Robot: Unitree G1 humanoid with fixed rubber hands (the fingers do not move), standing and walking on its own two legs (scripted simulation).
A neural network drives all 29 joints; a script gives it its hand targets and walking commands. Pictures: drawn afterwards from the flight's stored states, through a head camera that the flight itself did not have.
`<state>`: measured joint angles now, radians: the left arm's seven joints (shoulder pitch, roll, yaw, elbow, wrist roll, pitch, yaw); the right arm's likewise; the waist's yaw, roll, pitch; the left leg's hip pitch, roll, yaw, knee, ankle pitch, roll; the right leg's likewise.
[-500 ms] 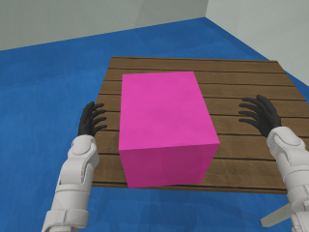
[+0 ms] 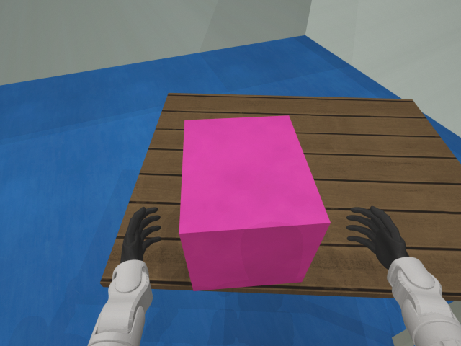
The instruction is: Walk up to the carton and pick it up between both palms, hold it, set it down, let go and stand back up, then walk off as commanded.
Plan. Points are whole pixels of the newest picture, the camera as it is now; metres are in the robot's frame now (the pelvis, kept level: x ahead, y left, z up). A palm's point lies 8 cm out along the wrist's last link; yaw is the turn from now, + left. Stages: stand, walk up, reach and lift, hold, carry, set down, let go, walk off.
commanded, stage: set down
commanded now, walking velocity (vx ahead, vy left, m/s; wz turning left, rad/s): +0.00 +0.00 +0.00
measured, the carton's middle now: (242, 200) +0.45 +0.00 -0.02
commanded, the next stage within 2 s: none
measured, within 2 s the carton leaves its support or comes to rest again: neither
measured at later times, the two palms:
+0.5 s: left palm (142, 295) +0.24 +0.17 -0.02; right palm (412, 307) +0.23 -0.28 -0.01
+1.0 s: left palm (142, 316) +0.21 +0.17 -0.05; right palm (398, 336) +0.19 -0.26 -0.04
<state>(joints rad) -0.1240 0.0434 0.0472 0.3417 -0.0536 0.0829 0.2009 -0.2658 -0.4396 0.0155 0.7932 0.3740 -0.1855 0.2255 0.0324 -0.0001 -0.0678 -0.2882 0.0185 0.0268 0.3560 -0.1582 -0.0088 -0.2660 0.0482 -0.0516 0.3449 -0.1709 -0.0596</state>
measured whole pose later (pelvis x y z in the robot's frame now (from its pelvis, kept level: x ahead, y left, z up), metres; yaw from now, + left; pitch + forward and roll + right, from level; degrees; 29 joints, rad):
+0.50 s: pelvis +0.00 +0.00 +0.00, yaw -2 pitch +3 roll +0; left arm 0.08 0.02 -0.01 0.41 0.00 -0.16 0.23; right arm -0.04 -0.45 0.10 0.87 0.44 -0.43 0.28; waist 0.04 -0.05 -0.05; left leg -0.27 0.04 0.06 0.43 -0.20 -0.01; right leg -0.26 0.06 -0.01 0.41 -0.20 -0.06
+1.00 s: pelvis +0.00 +0.00 -0.01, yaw -2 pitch +1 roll +0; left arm 0.16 0.03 -0.04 0.47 -0.02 -0.25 0.19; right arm 0.07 -0.38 0.11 0.86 0.39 -0.51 0.23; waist 0.03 -0.04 0.00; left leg -0.25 0.04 0.06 0.48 -0.25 -0.01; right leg -0.24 0.06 -0.02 0.46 -0.24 -0.06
